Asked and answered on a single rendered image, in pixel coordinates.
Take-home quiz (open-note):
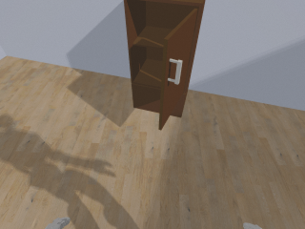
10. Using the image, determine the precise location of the robot left hand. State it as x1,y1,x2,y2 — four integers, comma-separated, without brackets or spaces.
45,217,71,229

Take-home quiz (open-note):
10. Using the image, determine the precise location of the handle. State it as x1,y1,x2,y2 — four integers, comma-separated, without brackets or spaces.
168,58,183,85

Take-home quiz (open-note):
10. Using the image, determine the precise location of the cupboard door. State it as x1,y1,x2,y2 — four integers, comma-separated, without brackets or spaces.
158,8,198,131

